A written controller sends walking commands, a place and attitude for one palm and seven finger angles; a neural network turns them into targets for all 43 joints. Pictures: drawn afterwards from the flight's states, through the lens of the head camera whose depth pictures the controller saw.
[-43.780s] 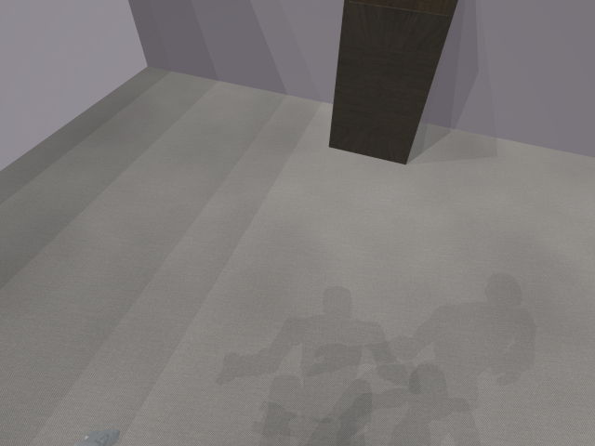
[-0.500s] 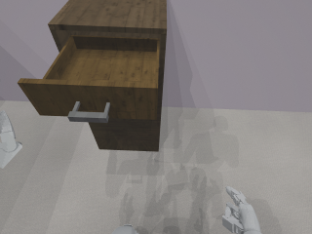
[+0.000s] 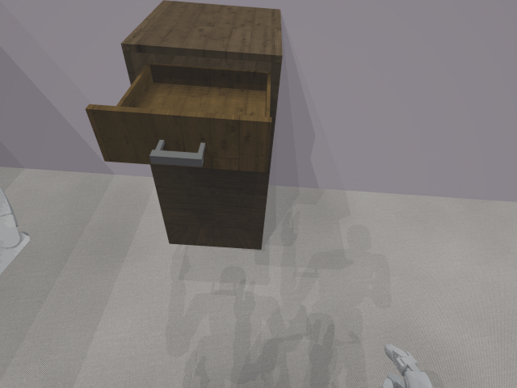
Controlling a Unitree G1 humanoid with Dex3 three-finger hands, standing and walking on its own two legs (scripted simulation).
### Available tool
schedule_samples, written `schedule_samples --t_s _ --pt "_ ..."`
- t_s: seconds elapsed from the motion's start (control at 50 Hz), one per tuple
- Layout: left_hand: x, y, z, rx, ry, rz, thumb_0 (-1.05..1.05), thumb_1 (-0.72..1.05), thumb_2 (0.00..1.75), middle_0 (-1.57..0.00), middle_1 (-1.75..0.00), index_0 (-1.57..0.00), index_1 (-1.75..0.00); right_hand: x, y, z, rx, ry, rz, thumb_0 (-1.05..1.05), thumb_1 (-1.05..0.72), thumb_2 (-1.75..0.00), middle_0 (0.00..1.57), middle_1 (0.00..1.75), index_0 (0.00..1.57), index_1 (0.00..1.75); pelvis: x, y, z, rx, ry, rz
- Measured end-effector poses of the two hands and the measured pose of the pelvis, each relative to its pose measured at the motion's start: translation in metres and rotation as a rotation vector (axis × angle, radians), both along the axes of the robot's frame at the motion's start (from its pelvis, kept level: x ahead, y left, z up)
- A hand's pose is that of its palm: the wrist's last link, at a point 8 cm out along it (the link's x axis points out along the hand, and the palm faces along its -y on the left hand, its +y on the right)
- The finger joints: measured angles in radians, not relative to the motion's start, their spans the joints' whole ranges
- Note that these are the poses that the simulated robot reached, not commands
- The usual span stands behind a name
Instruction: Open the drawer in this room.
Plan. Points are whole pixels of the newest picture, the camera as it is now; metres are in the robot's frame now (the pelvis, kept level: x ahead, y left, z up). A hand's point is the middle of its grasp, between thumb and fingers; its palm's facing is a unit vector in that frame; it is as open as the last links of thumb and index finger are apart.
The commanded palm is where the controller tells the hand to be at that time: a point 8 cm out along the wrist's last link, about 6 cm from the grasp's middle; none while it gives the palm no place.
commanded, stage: stop stepping back and stand still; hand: left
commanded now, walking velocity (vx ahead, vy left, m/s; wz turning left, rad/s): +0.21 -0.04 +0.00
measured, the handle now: (179, 152) +0.56 +0.21 +0.05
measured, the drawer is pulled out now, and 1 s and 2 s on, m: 0.30 0.30 0.30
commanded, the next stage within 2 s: let the arm hang, fingers relaxed in 0.38 s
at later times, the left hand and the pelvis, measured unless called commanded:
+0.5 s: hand out of the picture +0.13 +0.25 +0.22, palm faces +0.48 -0.78 -0.39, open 7.4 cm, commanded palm none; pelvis -0.06 +0.01 +0.00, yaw +2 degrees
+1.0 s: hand out of the picture -0.13 +0.23 -0.16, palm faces +0.07 -0.96 -0.25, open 7.2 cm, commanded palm none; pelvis -0.07 +0.02 +0.01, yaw +3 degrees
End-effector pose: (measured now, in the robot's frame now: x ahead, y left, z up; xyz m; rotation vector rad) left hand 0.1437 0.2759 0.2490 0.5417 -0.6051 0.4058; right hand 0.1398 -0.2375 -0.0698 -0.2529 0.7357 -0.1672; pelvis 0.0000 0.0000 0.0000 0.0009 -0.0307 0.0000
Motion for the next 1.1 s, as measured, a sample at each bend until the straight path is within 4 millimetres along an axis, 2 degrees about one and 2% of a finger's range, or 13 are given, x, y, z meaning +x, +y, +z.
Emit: schedule_samples --t_s 0.22,0.32,0.48,0.5,0.54,0.58,0.62,0.68,0.74,0.84,0.92,1.0,1.1 --pt "-0.029 -0.006 -0.005 0.028 0.095 -0.014 0.01 0.89 0.90 -0.21 -0.31 -0.21 -0.31 -0.052 0.006 0.003 0.068 -0.027 -0.035 0.01 -0.90 -0.90 0.20 0.30 0.20 0.30 -0.037 -0.009 0.006 -0.032 0.010 0.009" --pt "-0.053 -0.016 -0.006 0.069 0.085 -0.031 0.01 0.89 0.90 -0.21 -0.31 -0.21 -0.31 -0.060 -0.008 -0.012 0.034 0.046 0.002 0.01 -0.90 -0.90 0.20 0.30 0.21 0.30 -0.055 -0.014 -0.002 -0.020 0.010 0.015" --pt "-0.058 0.011 -0.010 -0.002 0.053 0.010 0.01 0.88 0.90 -0.21 -0.31 -0.21 -0.31 -0.059 -0.014 0.008 -0.064 -0.007 -0.036 0.01 -0.91 -0.90 0.20 0.30 0.20 0.30 -0.054 0.006 0.002 -0.023 0.019 0.028" --pt "-0.052 0.016 -0.019 -0.006 0.083 0.008 0.01 0.89 0.90 -0.21 -0.31 -0.21 -0.31 -0.058 -0.013 0.006 -0.059 -0.014 -0.017 0.01 -0.91 -0.90 0.20 0.30 0.20 0.30 -0.055 0.009 0.001 -0.024 0.024 0.035" --pt "-0.029 0.029 -0.066 -0.100 0.289 0.023 0.00 0.89 0.90 -0.20 -0.31 -0.20 -0.30 -0.057 -0.010 -0.003 -0.037 0.022 0.018 0.01 -0.91 -0.90 0.20 0.30 0.20 0.30 -0.059 0.015 0.000 -0.029 0.038 0.057" --pt "-0.012 0.036 -0.136 -0.246 0.578 0.056 0.00 0.90 0.90 -0.20 -0.30 -0.20 -0.30 -0.062 -0.006 -0.014 -0.022 0.073 0.038 0.01 -0.91 -0.90 0.20 0.30 0.20 0.30 -0.063 0.018 -0.001 -0.030 0.042 0.078" --pt "-0.015 0.028 -0.212 -0.374 0.878 0.075 0.00 0.90 0.90 -0.19 -0.30 -0.19 -0.30 -0.072 0.000 -0.024 -0.004 0.122 0.045 0.01 -0.91 -0.90 0.20 0.30 0.20 0.30 -0.067 0.017 -0.002 -0.019 0.035 0.077" --pt "-0.056 -0.005 -0.311 -0.495 1.293 0.067 0.01 0.91 0.90 -0.19 -0.30 -0.19 -0.30 -0.092 0.006 -0.038 0.035 0.195 0.031 0.01 -0.91 -0.90 0.20 0.30 0.20 0.30 -0.072 0.013 -0.006 0.007 0.022 0.050" --pt "-0.125 -0.045 -0.376 -0.579 1.621 0.050 0.01 0.91 0.90 -0.19 -0.30 -0.19 -0.30 -0.119 0.008 -0.055 0.073 0.296 -0.006 0.00 -0.91 -0.90 0.20 0.30 0.20 0.30 -0.076 0.008 -0.011 0.023 0.007 0.035" --pt "-0.211 -0.030 -0.392 -0.714 1.808 0.238 -0.03 1.02 0.90 -0.21 -0.30 -0.21 -0.30 -0.177 0.018 -0.064 0.072 0.556 -0.033 0.00 -0.91 -0.90 0.20 0.30 0.20 0.30 -0.074 0.011 -0.002 -0.032 -0.005 0.066" --pt "-0.256 -0.014 -0.386 -0.733 1.947 0.344 -0.02 0.99 0.90 -0.21 -0.30 -0.20 -0.30 -0.214 0.029 -0.061 0.077 0.694 -0.069 0.00 -0.91 -0.90 0.20 0.30 0.20 0.30 -0.070 0.018 0.006 -0.030 0.004 0.062" --pt "-0.281 -0.004 -0.373 -0.727 2.015 0.417 -0.01 0.95 0.90 -0.20 -0.30 -0.20 -0.30 -0.233 0.036 -0.058 0.095 0.767 -0.088 0.00 -0.91 -0.90 0.20 0.30 0.20 0.30 -0.066 0.021 0.012 -0.015 0.017 0.058" --pt "-0.284 -0.002 -0.365 -0.711 2.028 0.452 0.00 0.93 0.90 -0.20 -0.30 -0.20 -0.30 -0.228 0.038 -0.063 0.121 0.765 -0.093 0.00 -0.91 -0.90 0.20 0.30 0.20 0.30 -0.062 0.021 0.014 -0.002 0.012 0.058"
